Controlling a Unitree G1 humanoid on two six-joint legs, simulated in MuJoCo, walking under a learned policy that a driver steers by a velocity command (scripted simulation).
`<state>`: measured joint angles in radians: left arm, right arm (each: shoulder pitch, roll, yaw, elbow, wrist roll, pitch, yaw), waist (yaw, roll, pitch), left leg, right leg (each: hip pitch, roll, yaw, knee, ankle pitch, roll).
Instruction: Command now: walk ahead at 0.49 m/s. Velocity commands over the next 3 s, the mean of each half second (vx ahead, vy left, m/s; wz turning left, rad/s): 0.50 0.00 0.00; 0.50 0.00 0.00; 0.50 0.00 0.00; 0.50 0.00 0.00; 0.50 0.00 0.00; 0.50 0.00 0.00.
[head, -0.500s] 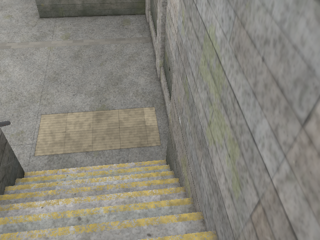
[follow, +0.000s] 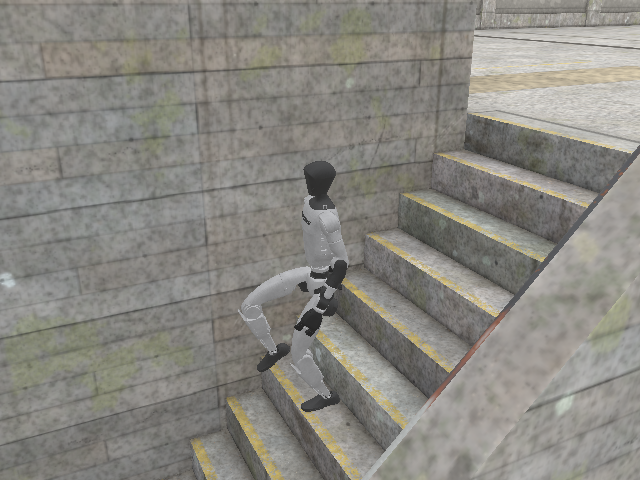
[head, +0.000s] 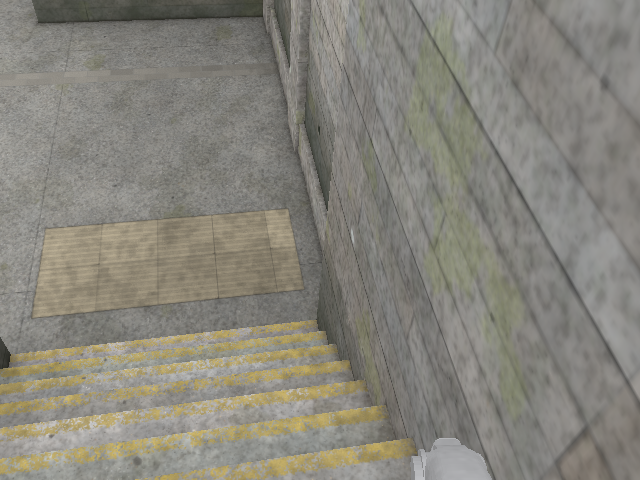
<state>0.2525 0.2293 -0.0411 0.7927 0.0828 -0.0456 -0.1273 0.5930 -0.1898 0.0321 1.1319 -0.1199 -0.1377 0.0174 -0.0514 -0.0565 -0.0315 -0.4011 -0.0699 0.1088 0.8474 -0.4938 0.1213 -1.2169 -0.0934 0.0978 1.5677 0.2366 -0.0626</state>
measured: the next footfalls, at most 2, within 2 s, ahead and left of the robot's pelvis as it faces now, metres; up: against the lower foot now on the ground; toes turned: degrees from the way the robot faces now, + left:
right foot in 0.34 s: +0.26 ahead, -0.09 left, -0.21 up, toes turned -2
left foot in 0.70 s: +0.49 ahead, +0.13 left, -0.43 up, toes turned +5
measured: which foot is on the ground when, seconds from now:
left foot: down 0.00-0.34, up 0.36-0.68, down 0.70-1.00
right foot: up 0.00-0.32, down 0.34-0.72, up 0.74-1.00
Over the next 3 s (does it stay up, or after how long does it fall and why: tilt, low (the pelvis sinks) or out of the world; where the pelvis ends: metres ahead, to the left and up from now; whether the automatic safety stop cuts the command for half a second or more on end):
stays up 1.61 0.06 -1.51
